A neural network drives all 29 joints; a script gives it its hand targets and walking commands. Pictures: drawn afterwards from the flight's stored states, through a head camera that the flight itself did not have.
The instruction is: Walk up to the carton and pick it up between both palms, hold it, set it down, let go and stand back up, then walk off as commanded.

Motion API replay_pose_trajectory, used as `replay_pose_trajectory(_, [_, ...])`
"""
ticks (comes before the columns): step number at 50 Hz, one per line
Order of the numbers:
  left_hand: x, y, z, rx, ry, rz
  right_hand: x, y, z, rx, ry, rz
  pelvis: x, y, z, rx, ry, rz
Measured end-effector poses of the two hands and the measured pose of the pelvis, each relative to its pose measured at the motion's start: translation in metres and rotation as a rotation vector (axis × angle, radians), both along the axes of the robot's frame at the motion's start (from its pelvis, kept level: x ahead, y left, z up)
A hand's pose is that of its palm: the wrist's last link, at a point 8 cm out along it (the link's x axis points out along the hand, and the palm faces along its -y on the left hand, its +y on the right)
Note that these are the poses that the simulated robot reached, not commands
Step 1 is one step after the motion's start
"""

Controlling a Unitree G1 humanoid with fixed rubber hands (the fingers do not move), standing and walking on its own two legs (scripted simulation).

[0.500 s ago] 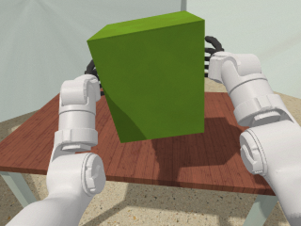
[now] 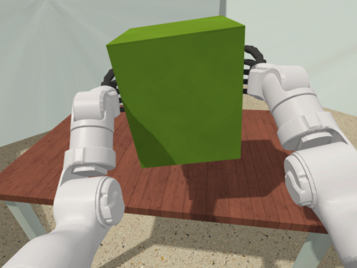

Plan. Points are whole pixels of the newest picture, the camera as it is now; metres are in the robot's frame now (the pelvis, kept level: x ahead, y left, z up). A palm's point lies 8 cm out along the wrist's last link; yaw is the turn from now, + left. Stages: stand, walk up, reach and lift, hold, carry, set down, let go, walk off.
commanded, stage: hold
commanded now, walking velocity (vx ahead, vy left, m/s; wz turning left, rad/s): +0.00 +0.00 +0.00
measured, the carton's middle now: (182, 90) +0.40 +0.00 +0.30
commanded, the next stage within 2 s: none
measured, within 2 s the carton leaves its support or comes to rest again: neither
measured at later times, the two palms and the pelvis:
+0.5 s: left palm (111, 100) +0.38 +0.16 +0.29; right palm (255, 78) +0.37 -0.14 +0.33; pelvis +0.01 +0.00 +0.00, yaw +0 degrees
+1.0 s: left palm (111, 100) +0.37 +0.15 +0.29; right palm (256, 76) +0.37 -0.14 +0.34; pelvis +0.01 +0.00 +0.00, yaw +0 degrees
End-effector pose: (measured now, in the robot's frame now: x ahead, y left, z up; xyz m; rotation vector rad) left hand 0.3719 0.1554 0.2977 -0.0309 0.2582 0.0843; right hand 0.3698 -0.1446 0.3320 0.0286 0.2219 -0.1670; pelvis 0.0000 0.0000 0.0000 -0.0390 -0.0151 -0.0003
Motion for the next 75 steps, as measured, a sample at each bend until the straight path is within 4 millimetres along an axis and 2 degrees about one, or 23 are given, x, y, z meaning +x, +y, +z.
replay_pose_trajectory(19, [0.0033, -0.0013, -0.0051, -0.004, -0.017, -0.009, 0.0014, -0.0003, 0.0023, -0.009, -0.014, -0.007, 0.0043, 0.0019, -0.0001, -0.003, 0.003, 0.0])
replay_pose_trajectory(31, [0.004, 0.0014, -0.0077, -0.003, 0.001, -0.003, 0.0036, 0.0019, -0.0044, -0.007, 0.003, -0.002, 0.0054, 0.004, -0.0001, -0.003, -0.003, 0.0])
replay_pose_trajectory(48, [0.0024, -0.0004, -0.0046, -0.013, -0.018, -0.007, 0.0004, 0.0008, 0.004, -0.01, -0.014, -0.006, 0.0055, 0.0029, 0.0001, -0.002, -0.003, -0.002])
replay_pose_trajectory(75, [0.0018, -0.0002, -0.0027, -0.007, -0.006, -0.002, 0.0008, 0.0003, 0.0012, -0.011, -0.001, 0.0, 0.0018, 0.0014, 0.0002, -0.001, 0.002, 0.001])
